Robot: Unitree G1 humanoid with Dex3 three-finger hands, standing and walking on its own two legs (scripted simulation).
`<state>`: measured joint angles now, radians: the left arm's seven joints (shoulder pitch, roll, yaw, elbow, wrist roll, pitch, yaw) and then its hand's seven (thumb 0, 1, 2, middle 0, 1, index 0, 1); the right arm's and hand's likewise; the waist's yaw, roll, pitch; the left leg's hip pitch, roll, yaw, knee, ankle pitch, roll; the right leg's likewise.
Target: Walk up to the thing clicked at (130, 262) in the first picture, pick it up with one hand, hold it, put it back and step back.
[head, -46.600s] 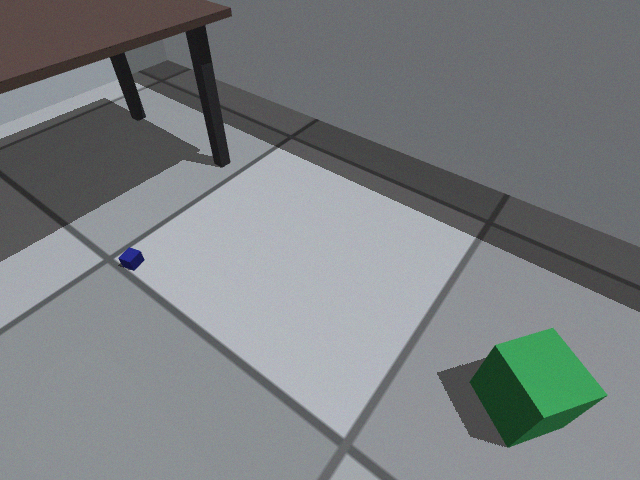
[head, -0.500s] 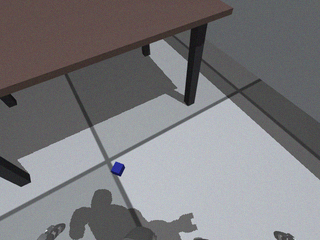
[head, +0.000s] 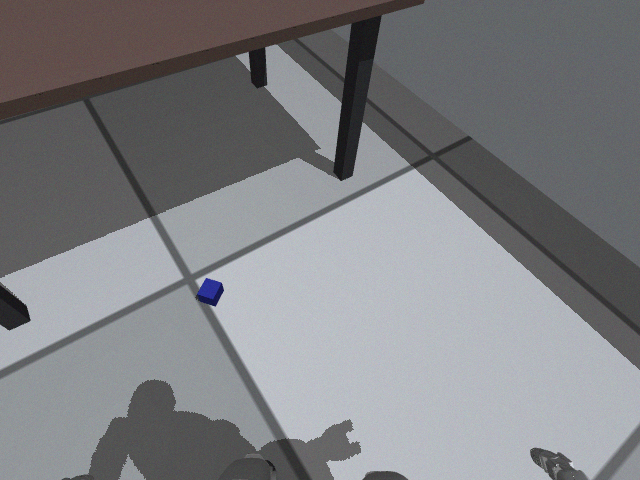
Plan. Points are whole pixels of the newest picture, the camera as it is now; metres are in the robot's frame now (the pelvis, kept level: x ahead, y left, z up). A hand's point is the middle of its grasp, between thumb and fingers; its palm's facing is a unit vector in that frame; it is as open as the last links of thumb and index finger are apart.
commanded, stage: step back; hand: left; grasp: from above
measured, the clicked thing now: (210, 292) +0.72 +0.36 -0.73
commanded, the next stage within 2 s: stand in 1.62 s
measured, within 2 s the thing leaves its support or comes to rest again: neither
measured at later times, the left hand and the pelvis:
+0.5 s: hand out of the picture -0.05 +0.25 -0.14, palm faces +0.07 -0.92 -0.39, open 7.4 cm; pelvis -0.18 -0.03 -0.01, yaw +5 degrees
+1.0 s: hand out of the picture -0.23 +0.23 -0.15, palm faces +0.06 -0.93 -0.36, open 7.4 cm; pelvis -0.26 -0.04 +0.00, yaw +3 degrees
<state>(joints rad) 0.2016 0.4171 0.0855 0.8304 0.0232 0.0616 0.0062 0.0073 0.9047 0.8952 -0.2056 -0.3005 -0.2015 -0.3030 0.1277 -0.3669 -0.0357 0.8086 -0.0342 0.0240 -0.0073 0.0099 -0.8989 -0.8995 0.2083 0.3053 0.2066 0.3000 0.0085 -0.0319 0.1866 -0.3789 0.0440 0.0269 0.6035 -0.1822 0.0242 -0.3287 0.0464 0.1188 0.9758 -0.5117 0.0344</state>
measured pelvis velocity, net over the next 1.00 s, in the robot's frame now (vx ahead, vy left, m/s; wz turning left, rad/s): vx -0.26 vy -0.04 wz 0.06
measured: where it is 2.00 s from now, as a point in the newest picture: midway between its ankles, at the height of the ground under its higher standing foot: outside the picture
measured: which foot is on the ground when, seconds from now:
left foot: down 0.00-0.10, up 0.12-0.40, down 0.42-1.00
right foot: up 0.00-0.06, down 0.08-0.44, up 0.46-0.70, down 0.72-1.00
